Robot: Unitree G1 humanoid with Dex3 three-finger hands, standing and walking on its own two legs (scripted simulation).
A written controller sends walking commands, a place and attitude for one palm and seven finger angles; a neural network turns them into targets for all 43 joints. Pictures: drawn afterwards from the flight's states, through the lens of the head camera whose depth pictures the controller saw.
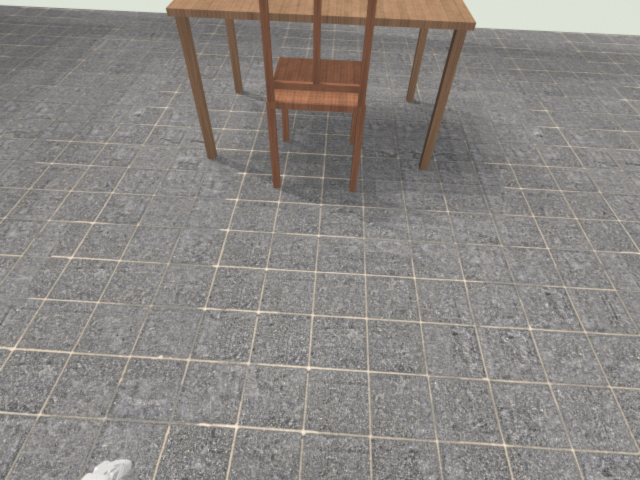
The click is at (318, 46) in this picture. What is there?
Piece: chair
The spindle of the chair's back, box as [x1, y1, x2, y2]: [313, 0, 321, 84]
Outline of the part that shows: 314,0 313,83 318,84 321,0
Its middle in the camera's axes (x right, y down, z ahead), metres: -0.02 -0.73 +1.37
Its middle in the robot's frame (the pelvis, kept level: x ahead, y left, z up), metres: +1.51 +0.09 -0.05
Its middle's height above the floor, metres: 0.72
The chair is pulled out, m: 0.00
